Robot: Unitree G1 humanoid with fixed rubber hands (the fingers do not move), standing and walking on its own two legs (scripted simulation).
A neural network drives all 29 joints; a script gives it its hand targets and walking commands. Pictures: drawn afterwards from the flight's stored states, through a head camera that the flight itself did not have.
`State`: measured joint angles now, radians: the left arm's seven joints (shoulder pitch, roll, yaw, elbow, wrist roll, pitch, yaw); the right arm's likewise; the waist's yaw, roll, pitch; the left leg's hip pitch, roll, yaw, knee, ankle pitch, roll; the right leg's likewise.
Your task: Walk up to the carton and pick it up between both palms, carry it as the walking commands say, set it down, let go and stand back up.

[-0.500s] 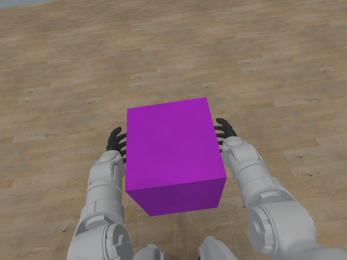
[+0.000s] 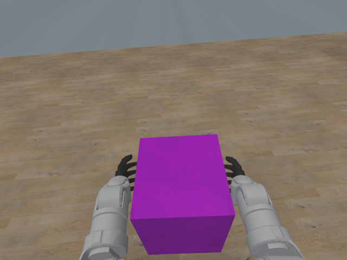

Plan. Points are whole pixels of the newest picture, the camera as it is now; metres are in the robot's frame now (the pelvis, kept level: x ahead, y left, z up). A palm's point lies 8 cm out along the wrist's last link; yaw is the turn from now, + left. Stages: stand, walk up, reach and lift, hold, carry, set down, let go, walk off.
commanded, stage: reach and lift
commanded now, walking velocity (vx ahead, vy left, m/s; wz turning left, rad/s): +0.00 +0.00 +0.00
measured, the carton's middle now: (181, 196) +0.31 +0.02 -0.02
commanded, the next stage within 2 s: hold in 1.70 s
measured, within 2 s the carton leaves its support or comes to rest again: neither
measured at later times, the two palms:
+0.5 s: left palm (116, 191) +0.27 +0.17 +0.06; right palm (238, 184) +0.30 -0.12 +0.05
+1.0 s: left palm (121, 185) +0.29 +0.16 +0.05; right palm (241, 187) +0.30 -0.13 +0.04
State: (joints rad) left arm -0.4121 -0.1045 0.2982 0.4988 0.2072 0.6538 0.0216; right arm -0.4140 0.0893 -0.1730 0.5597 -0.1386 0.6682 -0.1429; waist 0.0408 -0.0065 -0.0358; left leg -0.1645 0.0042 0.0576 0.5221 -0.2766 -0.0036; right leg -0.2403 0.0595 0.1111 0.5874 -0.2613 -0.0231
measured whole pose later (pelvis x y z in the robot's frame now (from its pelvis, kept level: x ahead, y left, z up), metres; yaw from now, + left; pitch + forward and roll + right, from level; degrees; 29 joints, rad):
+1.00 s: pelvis +0.00 +0.01 +0.00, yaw +2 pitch -6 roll +0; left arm -0.39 -0.13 0.24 0.46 0.21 0.72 0.03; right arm -0.30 0.09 -0.17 0.39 -0.21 0.77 -0.08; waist 0.04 -0.01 -0.03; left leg -0.14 0.00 0.03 0.51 -0.27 0.00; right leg -0.18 0.06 0.08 0.53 -0.24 -0.02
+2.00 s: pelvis -0.01 +0.00 +0.00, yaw +2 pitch -7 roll +0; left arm -0.38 -0.13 0.25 0.45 0.21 0.73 0.03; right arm -0.28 0.10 -0.17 0.39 -0.21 0.78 -0.07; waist 0.04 -0.01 -0.03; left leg -0.13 0.00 0.02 0.51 -0.26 0.00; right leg -0.18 0.05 0.08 0.53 -0.23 -0.02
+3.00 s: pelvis -0.04 +0.00 -0.01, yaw +1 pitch +2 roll +1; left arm -0.55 -0.12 0.28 0.08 0.08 1.07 0.14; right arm -0.53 0.10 -0.23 0.08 -0.10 1.12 -0.16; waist 0.04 0.00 -0.07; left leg -0.43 0.02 0.03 0.66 -0.26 0.00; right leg -0.49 0.05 0.04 0.71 -0.36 -0.01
